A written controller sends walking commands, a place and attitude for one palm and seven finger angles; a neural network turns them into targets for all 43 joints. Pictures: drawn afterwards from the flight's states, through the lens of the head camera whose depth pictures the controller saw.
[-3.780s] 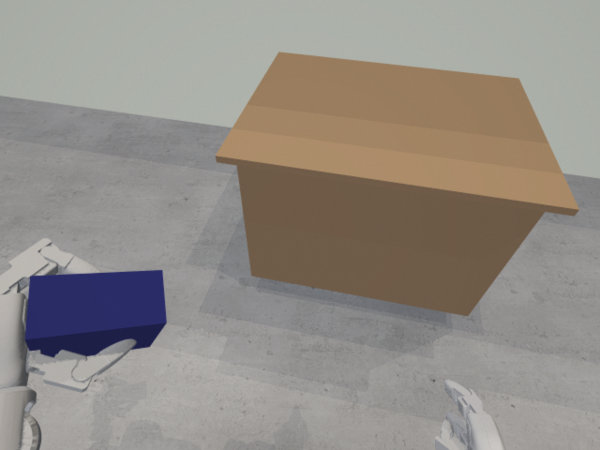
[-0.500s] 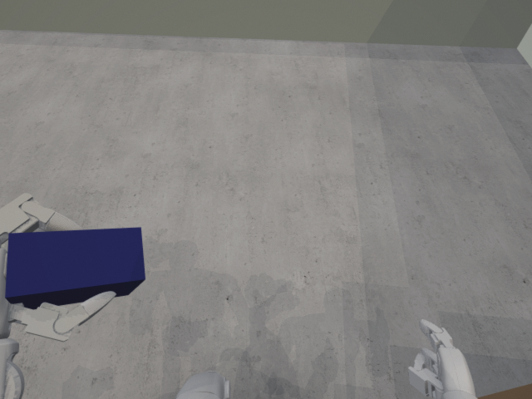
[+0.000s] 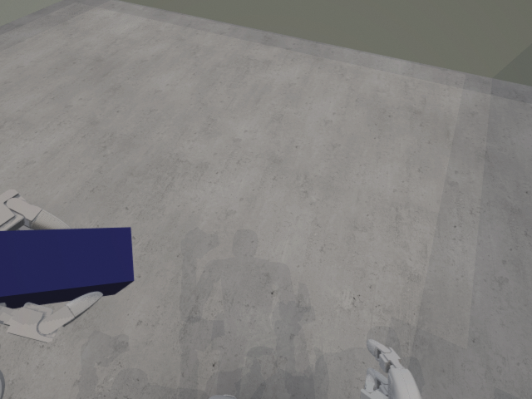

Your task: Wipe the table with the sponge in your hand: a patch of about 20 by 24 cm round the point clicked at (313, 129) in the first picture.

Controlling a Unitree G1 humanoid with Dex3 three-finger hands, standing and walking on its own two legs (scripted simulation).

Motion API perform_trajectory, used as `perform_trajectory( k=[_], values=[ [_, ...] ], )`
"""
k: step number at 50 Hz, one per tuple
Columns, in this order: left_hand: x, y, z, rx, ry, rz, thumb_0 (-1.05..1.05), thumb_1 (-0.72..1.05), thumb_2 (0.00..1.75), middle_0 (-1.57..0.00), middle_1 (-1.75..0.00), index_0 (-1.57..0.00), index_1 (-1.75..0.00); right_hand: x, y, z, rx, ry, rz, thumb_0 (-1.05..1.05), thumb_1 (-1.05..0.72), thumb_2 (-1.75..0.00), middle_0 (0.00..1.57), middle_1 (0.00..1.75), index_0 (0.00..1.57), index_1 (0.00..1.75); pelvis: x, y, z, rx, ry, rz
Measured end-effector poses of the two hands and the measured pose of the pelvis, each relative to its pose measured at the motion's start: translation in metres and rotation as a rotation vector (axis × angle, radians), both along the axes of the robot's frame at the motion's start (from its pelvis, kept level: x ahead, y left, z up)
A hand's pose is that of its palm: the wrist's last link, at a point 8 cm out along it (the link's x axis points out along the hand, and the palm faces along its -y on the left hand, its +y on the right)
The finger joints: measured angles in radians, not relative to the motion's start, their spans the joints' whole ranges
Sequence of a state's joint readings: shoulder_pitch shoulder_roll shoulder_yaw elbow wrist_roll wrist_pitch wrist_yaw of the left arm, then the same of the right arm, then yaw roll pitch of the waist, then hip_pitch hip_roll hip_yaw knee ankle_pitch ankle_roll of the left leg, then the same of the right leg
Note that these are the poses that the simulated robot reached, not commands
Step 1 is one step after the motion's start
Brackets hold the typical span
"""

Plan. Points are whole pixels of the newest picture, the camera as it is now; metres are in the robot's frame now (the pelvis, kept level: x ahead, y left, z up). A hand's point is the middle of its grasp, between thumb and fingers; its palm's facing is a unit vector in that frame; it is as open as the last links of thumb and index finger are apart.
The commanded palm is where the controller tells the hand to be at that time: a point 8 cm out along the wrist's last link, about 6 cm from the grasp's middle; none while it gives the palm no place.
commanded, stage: walk to a spot facing it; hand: left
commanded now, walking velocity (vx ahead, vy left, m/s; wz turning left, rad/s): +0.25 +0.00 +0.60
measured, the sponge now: (84, 267) +0.21 +0.22 +0.17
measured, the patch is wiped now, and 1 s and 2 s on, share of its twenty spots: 0.00 0.00 0.00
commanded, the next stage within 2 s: none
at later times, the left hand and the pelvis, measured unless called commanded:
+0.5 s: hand out of the picture +0.14 +0.30 +0.18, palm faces +0.65 -0.66 -0.38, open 9.7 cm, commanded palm +0.07 +0.32 +0.18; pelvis +0.00 +0.00 -0.01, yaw +17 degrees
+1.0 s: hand (16, 298) +0.17 +0.26 +0.18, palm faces +0.73 -0.51 -0.46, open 9.7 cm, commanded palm +0.09 +0.28 +0.18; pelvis +0.10 -0.04 +0.01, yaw +32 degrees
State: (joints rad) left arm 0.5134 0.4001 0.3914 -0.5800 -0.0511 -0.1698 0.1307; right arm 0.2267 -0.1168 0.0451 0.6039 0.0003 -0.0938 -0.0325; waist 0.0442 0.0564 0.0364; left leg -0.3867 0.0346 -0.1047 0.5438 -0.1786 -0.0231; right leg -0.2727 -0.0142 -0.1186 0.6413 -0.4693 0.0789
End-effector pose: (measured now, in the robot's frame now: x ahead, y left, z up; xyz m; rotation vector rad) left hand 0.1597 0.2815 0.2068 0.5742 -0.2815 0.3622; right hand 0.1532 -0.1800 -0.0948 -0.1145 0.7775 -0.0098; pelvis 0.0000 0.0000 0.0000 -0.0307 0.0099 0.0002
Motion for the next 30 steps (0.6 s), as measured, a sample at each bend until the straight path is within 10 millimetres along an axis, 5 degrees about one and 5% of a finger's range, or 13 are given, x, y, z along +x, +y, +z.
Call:
perform_trajectory(
  k=[5, 15, 23, 30],
  values=[
    [-0.024, -0.008, -0.015, -0.085, 0.014, 0.121, 0.00, -0.45, 0.98, -0.80, -1.33, -0.79, -1.33, 0.007, -0.027, -0.012, -0.055, 0.035, 0.082, 0.01, -0.90, -0.89, 0.21, 0.30, 0.20, 0.30, -0.009, -0.015, -0.002, 0.046, -0.025, 0.078],
    [-0.053, -0.002, -0.009, -0.079, 0.024, 0.192, 0.00, -0.45, 0.98, -0.80, -1.33, -0.79, -1.33, 0.040, -0.065, 0.027, -0.223, -0.013, 0.100, 0.02, -0.90, -0.90, 0.20, 0.30, 0.20, 0.30, -0.006, -0.018, 0.012, 0.090, 0.000, 0.208],
    [-0.069, 0.036, -0.015, -0.047, -0.136, 0.253, 0.00, -0.45, 0.98, -0.80, -1.33, -0.79, -1.33, 0.074, -0.019, 0.024, -0.226, -0.113, 0.165, 0.01, -0.90, -0.90, 0.20, 0.30, 0.19, 0.30, -0.005, 0.004, -0.014, 0.073, -0.010, 0.275],
    [-0.074, 0.032, -0.004, -0.024, -0.096, 0.273, 0.00, -0.45, 0.98, -0.80, -1.33, -0.79, -1.33, 0.071, 0.043, 0.018, -0.045, -0.053, 0.271, 0.01, -0.90, -0.90, 0.20, 0.30, 0.20, 0.30, 0.011, -0.003, 0.001, 0.033, -0.012, 0.352]
  ],
)
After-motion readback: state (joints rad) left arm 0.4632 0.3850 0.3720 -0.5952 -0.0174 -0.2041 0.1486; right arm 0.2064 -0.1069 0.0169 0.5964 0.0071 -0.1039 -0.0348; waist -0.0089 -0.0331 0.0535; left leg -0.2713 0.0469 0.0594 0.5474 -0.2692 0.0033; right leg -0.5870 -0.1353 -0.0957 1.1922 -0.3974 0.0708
